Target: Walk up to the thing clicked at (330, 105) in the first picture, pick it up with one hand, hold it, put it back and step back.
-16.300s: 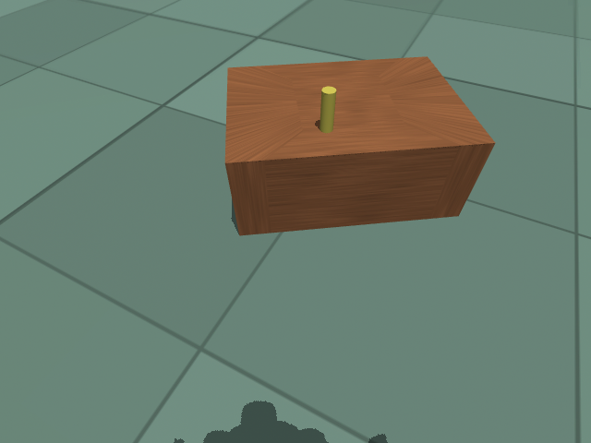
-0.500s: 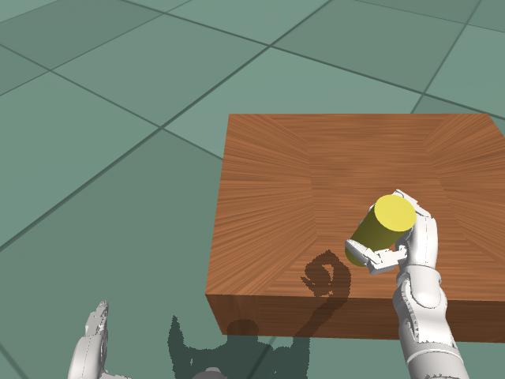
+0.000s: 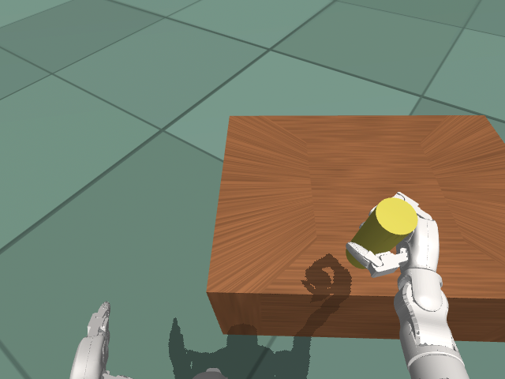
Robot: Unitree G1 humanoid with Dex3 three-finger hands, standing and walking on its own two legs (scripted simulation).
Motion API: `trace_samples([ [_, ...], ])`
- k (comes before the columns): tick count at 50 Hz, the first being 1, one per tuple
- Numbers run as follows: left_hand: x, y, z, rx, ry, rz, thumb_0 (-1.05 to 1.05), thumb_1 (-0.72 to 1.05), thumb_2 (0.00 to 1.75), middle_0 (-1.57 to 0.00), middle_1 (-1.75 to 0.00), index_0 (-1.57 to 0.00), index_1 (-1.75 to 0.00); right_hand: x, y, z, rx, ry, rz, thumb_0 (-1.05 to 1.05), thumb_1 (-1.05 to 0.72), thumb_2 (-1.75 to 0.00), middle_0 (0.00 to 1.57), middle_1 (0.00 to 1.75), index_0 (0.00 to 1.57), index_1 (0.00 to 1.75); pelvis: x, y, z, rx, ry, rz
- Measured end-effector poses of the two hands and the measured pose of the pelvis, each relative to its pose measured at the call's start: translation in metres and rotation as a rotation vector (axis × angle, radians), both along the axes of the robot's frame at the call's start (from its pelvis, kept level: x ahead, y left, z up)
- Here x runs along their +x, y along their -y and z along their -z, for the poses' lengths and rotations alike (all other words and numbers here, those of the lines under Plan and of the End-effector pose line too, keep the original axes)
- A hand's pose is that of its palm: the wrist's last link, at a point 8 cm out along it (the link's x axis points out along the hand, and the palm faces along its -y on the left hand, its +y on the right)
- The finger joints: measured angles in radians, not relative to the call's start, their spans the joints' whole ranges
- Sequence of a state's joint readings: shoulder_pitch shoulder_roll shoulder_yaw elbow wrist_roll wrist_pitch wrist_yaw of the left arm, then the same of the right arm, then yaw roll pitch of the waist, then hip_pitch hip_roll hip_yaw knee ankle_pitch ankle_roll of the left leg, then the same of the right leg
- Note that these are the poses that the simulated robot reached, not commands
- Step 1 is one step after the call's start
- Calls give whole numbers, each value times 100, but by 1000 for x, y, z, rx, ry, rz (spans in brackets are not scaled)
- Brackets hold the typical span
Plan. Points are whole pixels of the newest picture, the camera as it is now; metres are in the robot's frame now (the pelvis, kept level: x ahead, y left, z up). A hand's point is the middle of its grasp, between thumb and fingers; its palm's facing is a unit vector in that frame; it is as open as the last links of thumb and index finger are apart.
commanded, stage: hold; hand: right
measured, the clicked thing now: (375, 237) +0.32 -0.17 +0.05
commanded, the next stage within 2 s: crouch in 1.54 s
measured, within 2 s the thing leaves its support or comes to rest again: neither
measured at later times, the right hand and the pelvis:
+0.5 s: hand (376, 228) +0.34 -0.17 +0.05, palm faces +0.21 +0.98 +0.01, open 8.8 cm; pelvis +0.00 +0.00 +0.00, yaw +0 degrees
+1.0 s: hand (378, 228) +0.34 -0.18 +0.05, palm faces +0.22 +0.98 +0.01, open 8.8 cm; pelvis +0.01 +0.00 +0.00, yaw +0 degrees
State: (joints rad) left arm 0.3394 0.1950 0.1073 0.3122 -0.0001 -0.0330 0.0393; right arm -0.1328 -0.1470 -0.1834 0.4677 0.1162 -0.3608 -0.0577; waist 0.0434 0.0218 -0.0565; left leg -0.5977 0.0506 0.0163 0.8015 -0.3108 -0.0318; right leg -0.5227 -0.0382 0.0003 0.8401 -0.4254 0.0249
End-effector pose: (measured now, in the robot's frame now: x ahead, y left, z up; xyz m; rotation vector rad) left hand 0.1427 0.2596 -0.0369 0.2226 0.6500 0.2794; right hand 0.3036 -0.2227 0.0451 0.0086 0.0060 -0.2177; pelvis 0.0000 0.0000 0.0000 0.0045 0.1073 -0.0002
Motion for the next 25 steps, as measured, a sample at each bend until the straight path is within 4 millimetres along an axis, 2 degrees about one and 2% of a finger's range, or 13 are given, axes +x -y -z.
trace_samples([
  [14,-4,0,0,8,2,-5,-1,-53,5,-6,-5,-6,-6,1,-2,2,3,-7,-4,-9,47,-106,83,125,96,130,-2,1,-1,0,0,-2],
  [25,2,1,0,2,9,-3,-2,-53,5,-6,-5,-6,-6,6,-1,-3,-1,-1,-2,-9,47,-106,83,125,96,130,2,1,-2,0,-2,0],
])
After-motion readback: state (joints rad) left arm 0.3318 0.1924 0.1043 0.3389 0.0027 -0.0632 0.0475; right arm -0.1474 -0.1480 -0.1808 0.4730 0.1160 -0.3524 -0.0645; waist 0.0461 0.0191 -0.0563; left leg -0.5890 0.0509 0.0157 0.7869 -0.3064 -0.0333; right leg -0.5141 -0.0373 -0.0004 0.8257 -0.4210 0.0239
